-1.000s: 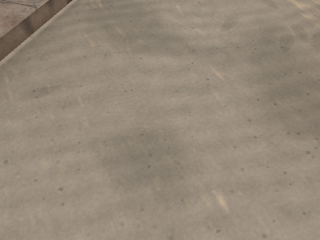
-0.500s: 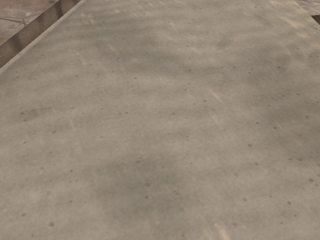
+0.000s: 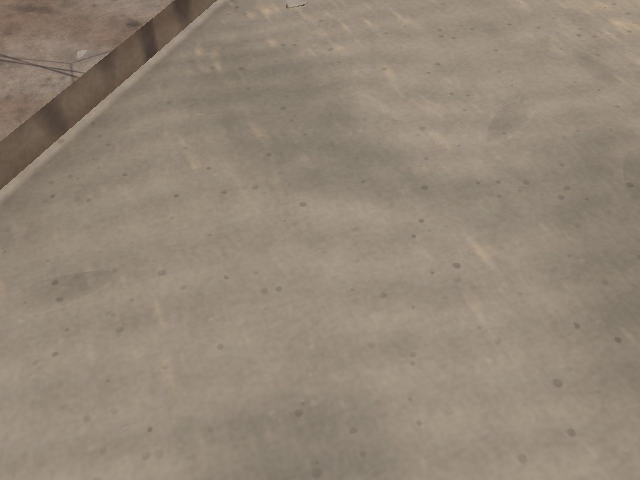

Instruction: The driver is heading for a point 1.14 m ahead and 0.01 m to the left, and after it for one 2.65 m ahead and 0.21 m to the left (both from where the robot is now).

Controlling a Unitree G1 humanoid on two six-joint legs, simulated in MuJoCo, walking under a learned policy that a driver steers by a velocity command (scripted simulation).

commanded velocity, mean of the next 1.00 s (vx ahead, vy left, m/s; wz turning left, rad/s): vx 0.22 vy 0.00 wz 0.00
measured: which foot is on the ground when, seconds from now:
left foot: up 0.00-0.30, down 0.32-1.00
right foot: down 0.00-0.34, up 0.36-0.68, down 0.70-1.00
